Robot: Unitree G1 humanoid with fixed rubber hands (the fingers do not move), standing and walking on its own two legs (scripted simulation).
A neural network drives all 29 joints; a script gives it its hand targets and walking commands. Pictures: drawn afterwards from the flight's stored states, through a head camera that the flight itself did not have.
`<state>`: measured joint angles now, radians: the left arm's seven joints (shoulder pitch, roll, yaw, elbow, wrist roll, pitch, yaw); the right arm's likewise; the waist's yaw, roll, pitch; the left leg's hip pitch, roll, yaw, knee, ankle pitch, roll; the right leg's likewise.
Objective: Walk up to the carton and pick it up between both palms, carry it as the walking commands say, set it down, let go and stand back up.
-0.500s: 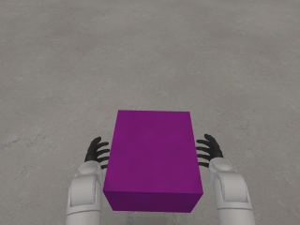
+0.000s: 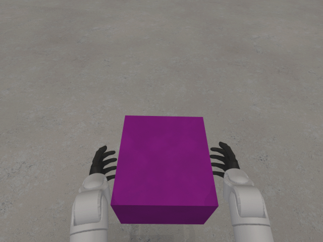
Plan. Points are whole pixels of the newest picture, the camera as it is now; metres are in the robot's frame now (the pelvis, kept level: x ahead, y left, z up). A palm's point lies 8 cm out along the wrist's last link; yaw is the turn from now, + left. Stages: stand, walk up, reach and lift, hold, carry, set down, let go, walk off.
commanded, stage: carry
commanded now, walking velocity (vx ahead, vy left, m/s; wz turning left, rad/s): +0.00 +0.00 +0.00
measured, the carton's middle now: (163, 168) +0.34 +0.00 -0.05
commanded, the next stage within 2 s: none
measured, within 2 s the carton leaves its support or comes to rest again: neither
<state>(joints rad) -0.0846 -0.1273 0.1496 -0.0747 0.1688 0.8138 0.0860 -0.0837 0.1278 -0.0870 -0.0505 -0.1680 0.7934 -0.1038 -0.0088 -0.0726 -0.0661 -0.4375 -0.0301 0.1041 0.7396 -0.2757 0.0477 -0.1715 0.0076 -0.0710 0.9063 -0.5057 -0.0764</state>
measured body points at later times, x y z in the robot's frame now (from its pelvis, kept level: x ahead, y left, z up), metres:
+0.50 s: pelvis +0.10 -0.03 +0.03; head +0.11 -0.04 +0.48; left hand +0.38 +0.13 +0.07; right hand +0.38 -0.20 +0.07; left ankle +0.02 +0.09 -0.67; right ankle +0.05 -0.09 -0.69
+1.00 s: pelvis +0.12 -0.03 +0.03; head +0.13 -0.04 +0.48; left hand +0.40 +0.13 +0.06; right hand +0.40 -0.19 +0.05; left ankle +0.07 +0.07 -0.69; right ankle +0.04 -0.09 -0.70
